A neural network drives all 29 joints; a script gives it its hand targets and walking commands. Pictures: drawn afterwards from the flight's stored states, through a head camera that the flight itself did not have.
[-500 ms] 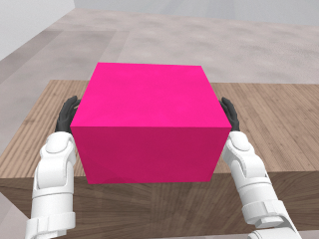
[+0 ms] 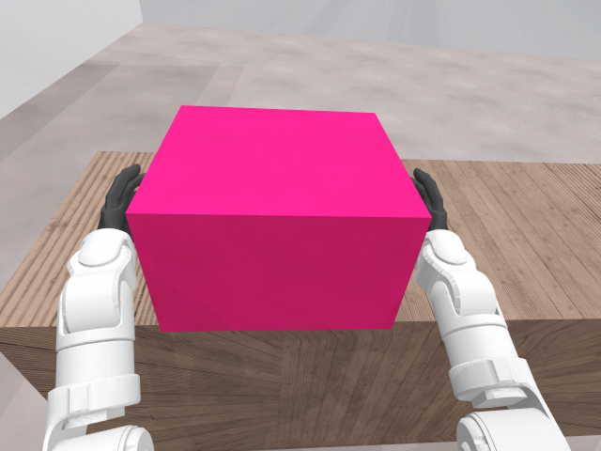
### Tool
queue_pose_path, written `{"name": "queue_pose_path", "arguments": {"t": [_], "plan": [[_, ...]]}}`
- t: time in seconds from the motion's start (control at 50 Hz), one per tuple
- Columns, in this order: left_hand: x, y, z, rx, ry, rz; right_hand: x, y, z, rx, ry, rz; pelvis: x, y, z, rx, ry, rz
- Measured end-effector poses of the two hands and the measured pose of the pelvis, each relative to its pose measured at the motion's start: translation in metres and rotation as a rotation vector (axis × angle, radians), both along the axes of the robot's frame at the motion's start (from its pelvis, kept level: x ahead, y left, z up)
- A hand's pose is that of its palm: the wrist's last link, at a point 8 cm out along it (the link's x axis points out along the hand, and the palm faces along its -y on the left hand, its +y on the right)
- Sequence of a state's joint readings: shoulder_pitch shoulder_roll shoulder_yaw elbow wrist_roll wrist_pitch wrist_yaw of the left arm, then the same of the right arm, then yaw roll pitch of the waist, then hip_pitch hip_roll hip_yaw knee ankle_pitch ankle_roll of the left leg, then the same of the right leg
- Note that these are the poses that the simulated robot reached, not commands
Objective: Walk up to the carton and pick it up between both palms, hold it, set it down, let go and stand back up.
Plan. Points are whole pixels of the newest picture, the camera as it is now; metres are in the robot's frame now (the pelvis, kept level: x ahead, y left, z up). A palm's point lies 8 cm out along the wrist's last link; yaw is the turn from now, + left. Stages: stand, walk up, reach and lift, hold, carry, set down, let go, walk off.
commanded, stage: hold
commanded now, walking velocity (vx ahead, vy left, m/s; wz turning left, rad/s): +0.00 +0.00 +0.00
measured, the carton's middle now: (279, 210) +0.41 +0.02 +0.14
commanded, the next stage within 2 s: none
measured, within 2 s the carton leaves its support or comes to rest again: neither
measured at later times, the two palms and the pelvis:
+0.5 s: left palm (123, 225) +0.35 +0.20 +0.17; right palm (435, 221) +0.36 -0.18 +0.17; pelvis +0.00 +0.00 +0.00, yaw -1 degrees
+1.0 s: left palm (120, 225) +0.34 +0.20 +0.18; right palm (437, 220) +0.35 -0.18 +0.18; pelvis +0.00 +0.01 +0.00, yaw -1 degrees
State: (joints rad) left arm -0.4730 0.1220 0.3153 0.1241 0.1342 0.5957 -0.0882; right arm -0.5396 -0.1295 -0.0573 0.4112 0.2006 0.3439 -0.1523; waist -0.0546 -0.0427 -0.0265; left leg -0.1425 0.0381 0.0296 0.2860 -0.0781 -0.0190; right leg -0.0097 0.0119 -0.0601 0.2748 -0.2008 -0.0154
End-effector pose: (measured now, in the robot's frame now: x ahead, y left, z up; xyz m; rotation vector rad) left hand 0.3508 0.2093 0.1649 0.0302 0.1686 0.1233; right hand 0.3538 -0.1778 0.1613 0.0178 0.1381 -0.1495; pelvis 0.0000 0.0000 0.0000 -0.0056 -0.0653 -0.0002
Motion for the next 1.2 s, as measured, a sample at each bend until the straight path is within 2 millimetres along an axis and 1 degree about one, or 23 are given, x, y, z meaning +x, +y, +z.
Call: {"name": "queue_pose_path", "arguments": {"t": [0.08, 0.14, 0.26, 0.38, 0.48, 0.62, 0.74, 0.92, 1.04, 1.12, 1.2], "plan": [[-0.005, -0.002, 0.007, 0.008, -0.017, 0.004, -0.003, -0.002, 0.008, 0.014, -0.018, 0.005, -0.002, 0.001, 0.000, -0.002, 0.009, 0.004], [-0.006, -0.006, 0.008, 0.002, -0.006, 0.006, -0.003, -0.006, 0.012, 0.008, -0.008, 0.007, -0.003, 0.002, 0.000, -0.001, 0.010, 0.001], [-0.004, -0.013, 0.008, -0.007, 0.016, 0.000, -0.004, -0.012, 0.016, -0.002, 0.012, 0.000, -0.005, 0.003, 0.000, -0.001, 0.013, -0.009], [-0.003, -0.014, 0.010, -0.004, 0.013, -0.001, -0.003, -0.014, 0.018, -0.003, 0.009, -0.002, -0.006, 0.004, 0.000, -0.001, 0.012, -0.017], [0.002, -0.008, 0.006, -0.020, 0.026, 0.002, 0.001, -0.008, 0.013, -0.016, 0.021, -0.001, -0.005, 0.004, 0.000, 0.003, 0.012, -0.021], [-0.005, 0.005, 0.010, 0.003, -0.005, 0.019, 0.003, 0.006, 0.014, -0.005, -0.009, 0.019, -0.001, 0.007, 0.000, -0.001, 0.002, -0.007], [-0.008, 0.009, 0.010, 0.006, -0.004, 0.024, 0.002, 0.009, 0.014, 0.007, -0.008, 0.025, 0.001, 0.009, 0.000, -0.001, -0.001, 0.002], [-0.007, -0.001, 0.014, 0.002, -0.009, 0.014, -0.001, -0.001, 0.020, 0.006, -0.014, 0.013, 0.002, 0.010, 0.000, 0.000, 0.001, -0.011], [-0.006, -0.007, 0.011, -0.009, 0.012, 0.006, -0.003, -0.007, 0.018, 0.001, 0.007, 0.004, 0.000, 0.008, 0.000, 0.000, -0.001, -0.020], [-0.007, -0.009, 0.014, -0.005, -0.001, 0.006, -0.004, -0.009, 0.020, 0.012, -0.006, 0.004, -0.001, 0.007, 0.000, -0.002, 0.006, -0.019], [-0.005, -0.012, 0.013, 0.000, 0.015, 0.011, -0.002, -0.012, 0.017, 0.014, 0.009, 0.007, -0.002, 0.005, 0.000, 0.000, 0.009, -0.017]]}}
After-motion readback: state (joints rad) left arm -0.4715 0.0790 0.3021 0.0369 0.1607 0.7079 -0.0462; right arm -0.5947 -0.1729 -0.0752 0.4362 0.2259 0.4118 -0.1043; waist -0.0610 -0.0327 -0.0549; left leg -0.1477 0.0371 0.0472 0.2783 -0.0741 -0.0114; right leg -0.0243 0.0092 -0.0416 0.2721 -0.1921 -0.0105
